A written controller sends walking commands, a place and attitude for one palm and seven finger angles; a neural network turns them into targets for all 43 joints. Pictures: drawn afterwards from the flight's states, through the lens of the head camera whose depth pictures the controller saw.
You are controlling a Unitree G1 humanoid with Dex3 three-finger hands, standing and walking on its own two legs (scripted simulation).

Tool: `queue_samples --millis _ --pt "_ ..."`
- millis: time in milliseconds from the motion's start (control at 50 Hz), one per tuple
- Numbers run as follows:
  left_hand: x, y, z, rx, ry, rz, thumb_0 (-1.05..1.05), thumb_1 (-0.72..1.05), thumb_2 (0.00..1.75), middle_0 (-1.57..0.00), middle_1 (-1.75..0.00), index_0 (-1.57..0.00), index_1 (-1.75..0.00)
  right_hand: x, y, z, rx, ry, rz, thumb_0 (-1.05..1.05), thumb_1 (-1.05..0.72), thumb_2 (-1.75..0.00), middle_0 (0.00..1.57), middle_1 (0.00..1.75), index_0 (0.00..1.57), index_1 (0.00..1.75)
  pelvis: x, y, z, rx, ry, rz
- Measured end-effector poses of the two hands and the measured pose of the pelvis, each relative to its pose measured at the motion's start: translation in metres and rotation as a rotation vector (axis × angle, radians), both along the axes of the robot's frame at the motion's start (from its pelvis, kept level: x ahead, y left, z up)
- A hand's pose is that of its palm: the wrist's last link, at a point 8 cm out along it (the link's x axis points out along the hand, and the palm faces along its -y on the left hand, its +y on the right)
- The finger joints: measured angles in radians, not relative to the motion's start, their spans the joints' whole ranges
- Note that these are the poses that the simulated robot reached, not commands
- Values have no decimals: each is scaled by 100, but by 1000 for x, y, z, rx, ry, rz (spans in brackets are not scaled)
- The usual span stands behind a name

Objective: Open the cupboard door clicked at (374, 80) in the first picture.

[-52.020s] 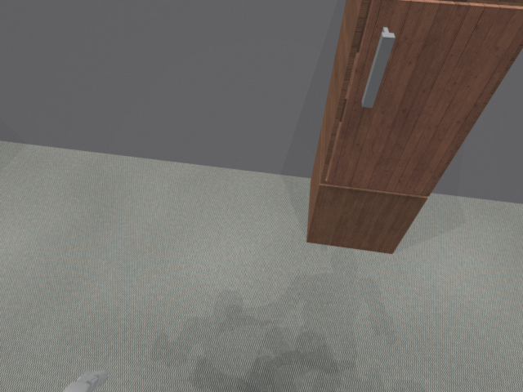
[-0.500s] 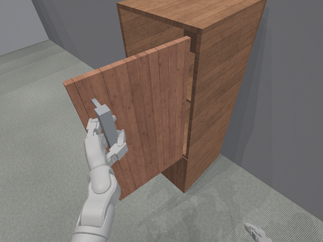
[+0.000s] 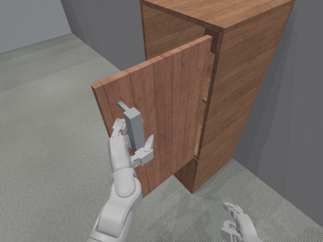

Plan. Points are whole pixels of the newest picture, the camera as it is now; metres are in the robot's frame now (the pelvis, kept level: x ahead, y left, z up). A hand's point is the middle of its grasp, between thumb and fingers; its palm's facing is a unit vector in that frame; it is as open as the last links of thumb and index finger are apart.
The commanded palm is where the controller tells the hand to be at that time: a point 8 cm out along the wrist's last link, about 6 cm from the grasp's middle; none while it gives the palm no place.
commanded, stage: open thumb and fingers to let go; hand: left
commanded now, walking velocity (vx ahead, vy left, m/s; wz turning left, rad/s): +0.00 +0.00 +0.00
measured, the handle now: (132, 134) +0.34 +0.11 +0.11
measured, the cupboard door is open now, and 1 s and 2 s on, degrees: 91 89 90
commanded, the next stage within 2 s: slide the hand sideways off the handle in 0.58 s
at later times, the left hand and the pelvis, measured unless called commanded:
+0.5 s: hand (141, 150) +0.29 +0.08 +0.12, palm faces +0.36 -0.93 +0.00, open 14.8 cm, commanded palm +0.25 +0.12 +0.11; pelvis -0.03 +0.01 +0.00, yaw +0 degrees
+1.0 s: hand (135, 161) +0.26 +0.09 +0.12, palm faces -0.10 -0.99 +0.03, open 16.5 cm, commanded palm +0.23 +0.13 +0.11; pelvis -0.05 +0.03 +0.00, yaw +0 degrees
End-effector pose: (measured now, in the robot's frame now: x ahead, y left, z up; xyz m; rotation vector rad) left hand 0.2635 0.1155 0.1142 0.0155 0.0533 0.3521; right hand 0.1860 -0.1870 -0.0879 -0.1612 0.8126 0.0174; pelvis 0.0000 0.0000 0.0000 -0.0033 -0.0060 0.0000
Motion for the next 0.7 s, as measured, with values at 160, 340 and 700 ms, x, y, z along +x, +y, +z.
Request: queue_samples --millis 160,340,700 --pt "-6 3 -1 2 -9 21 1 5 54 -33 -124 -35 -126 -39 -17 -10 -35 60 -54 1 -90 -90 20 30 20 30 -10 1 0 -1 -14 -5" --pt "-11 2 0 -10 -33 16 0 -37 36 -29 -114 -30 -115 -56 -27 -6 -73 42 -82 1 -90 -90 20 30 20 30 -23 3 1 -5 -29 -8" --pt "-15 -4 3 6 -43 -30 -1 -50 30 -22 -47 -21 -47 -50 6 4 -37 -10 -41 1 -90 -90 20 30 20 30 -38 17 2 -9 -47 -8"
